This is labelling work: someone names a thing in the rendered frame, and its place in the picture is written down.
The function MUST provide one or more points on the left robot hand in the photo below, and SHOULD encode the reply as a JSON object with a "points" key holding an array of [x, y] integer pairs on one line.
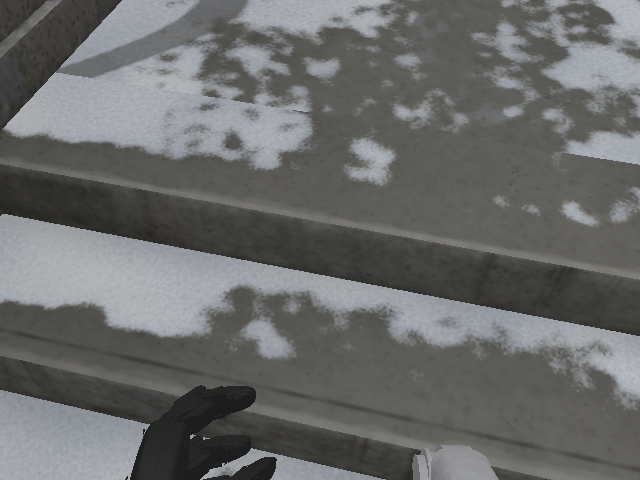
{"points": [[167, 452]]}

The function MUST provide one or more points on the robot right thigh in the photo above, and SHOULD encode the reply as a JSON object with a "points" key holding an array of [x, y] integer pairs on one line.
{"points": [[451, 462]]}

